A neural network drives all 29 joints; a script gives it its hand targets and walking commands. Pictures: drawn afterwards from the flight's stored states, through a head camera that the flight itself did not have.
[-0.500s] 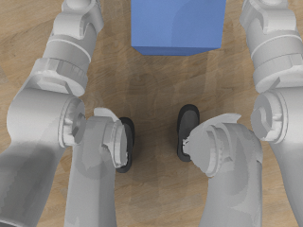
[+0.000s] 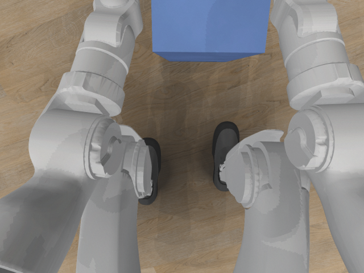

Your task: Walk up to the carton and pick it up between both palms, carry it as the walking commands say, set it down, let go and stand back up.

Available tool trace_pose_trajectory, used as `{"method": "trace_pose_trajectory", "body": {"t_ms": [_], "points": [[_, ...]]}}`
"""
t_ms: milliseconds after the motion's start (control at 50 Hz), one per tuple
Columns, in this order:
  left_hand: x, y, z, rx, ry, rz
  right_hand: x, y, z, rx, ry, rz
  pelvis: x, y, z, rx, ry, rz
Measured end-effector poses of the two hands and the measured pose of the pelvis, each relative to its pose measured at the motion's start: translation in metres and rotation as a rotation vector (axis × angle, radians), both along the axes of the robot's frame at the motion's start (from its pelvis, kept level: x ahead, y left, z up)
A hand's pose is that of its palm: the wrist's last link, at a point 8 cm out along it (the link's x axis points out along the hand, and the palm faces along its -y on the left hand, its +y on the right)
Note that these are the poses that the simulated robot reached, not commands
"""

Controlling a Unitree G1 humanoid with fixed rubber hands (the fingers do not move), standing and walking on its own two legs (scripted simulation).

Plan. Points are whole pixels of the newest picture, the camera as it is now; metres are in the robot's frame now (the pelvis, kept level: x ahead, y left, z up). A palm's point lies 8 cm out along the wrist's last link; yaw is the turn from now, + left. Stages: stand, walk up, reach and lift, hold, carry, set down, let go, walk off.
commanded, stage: reach and lift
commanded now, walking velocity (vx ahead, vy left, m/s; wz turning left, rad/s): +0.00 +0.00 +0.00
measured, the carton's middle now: out of the picture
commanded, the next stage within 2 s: none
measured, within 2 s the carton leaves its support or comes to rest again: leaves its support in 0.70 s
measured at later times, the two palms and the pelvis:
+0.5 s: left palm out of the picture +0.56 +0.08 -0.17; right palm out of the picture +0.56 -0.17 -0.17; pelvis +0.01 +0.00 -0.02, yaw +0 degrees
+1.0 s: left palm out of the picture +0.55 +0.08 -0.10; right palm out of the picture +0.56 -0.15 -0.10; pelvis +0.01 +0.00 +0.02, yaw +2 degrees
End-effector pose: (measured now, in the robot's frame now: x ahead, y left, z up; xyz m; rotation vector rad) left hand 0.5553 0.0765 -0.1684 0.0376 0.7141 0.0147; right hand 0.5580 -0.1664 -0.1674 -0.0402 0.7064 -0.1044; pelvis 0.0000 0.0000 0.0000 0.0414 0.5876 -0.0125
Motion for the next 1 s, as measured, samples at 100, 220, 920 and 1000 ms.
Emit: {"method": "trace_pose_trajectory", "body": {"t_ms": [100,220,920,1000], "points": [[-0.001,0.0,-0.002,-0.028,0.003,0.011,0.0,-0.001,-0.001,0.016,0.0,0.004,0.002,-0.001,-0.009,0.005,-0.012,-0.009],[-0.001,0.001,-0.003,-0.045,-0.004,0.014,0.001,-0.002,-0.001,0.026,0.005,0.022,0.002,-0.001,-0.02,0.009,-0.021,-0.011],[-0.002,0.012,0.054,0.008,-0.001,0.083,0.002,0.02,0.053,-0.01,-0.007,-0.031,0.012,-0.001,0.009,-0.007,0.099,0.033],[-0.003,0.008,0.065,0.003,-0.004,0.078,-0.002,0.017,0.064,-0.014,-0.006,-0.039,0.011,-0.001,0.017,-0.011,0.112,0.034]]}}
